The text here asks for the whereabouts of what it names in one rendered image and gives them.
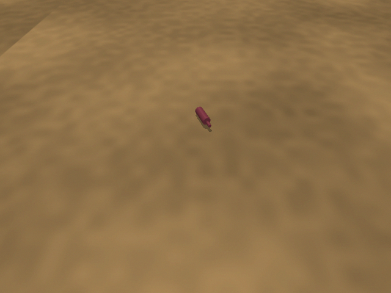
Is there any bottle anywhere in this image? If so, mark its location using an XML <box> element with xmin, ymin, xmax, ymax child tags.
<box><xmin>195</xmin><ymin>107</ymin><xmax>211</xmax><ymax>128</ymax></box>

